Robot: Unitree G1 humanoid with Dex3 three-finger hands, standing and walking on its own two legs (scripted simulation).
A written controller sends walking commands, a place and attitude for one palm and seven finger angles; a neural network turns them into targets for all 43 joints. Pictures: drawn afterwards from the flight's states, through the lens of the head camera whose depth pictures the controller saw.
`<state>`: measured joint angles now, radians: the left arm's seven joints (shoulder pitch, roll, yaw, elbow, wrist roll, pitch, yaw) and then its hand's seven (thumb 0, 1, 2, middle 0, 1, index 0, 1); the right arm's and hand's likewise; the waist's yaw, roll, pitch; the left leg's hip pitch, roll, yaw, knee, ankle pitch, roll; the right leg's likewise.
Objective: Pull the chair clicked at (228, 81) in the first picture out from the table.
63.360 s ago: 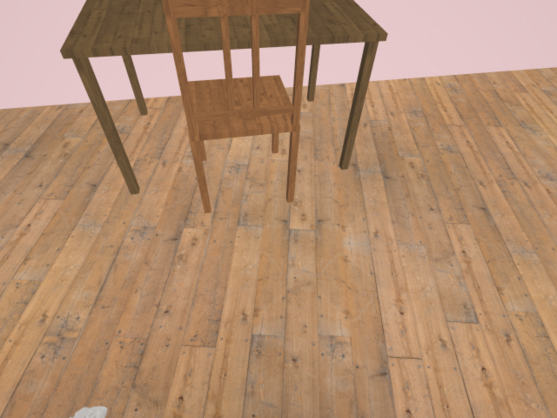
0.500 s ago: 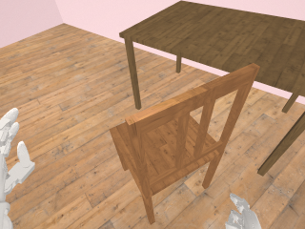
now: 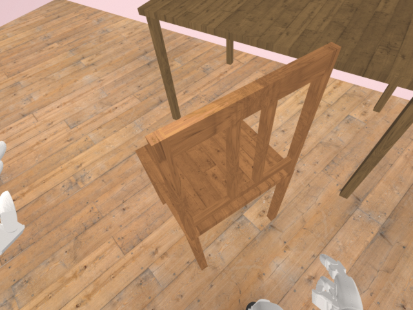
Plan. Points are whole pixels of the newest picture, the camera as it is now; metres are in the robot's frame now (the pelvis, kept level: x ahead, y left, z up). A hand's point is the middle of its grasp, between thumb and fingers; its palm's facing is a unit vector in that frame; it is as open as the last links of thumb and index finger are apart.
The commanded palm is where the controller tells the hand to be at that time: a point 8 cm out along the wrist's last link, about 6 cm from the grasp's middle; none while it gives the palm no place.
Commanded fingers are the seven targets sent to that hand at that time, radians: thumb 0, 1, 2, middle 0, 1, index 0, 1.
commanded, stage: step back with the hand held close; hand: left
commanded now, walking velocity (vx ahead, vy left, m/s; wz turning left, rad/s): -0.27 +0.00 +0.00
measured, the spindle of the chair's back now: (232, 165) +0.45 -0.02 -0.06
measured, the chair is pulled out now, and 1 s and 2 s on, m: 0.42 0.42 0.42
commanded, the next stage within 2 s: stop stepping back and stand still in 1.32 s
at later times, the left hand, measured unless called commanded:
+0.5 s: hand (10, 247) +0.17 +0.25 +0.17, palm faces +0.43 -0.69 -0.58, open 7.4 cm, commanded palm +0.11 +0.29 +0.19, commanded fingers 0.00 0.90 0.90 -0.20 -0.30 -0.20 -0.30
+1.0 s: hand (16, 279) +0.14 +0.23 +0.16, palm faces +0.30 -0.75 -0.59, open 7.4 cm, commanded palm +0.06 +0.28 +0.19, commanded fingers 0.00 0.90 0.90 -0.20 -0.30 -0.20 -0.30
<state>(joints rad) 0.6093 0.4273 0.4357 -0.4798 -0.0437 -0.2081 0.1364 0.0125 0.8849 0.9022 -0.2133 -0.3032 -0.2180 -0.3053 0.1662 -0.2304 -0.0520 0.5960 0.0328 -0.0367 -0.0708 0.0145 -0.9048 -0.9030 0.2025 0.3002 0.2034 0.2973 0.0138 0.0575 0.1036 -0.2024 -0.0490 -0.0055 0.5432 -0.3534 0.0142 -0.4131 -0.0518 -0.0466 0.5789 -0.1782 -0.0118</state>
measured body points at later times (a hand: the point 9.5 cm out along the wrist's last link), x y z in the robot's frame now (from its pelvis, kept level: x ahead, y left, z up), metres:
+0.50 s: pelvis -0.03 -0.01 -0.01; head +0.01 -0.03 +0.44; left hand +0.14 +0.29 +0.20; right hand +0.13 -0.25 -0.12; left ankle -0.04 +0.11 -0.73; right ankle +0.08 -0.11 -0.73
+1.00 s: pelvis -0.07 -0.02 +0.01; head +0.01 -0.02 +0.45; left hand +0.12 +0.27 +0.19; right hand +0.14 -0.25 -0.09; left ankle -0.08 +0.11 -0.70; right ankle -0.01 -0.11 -0.73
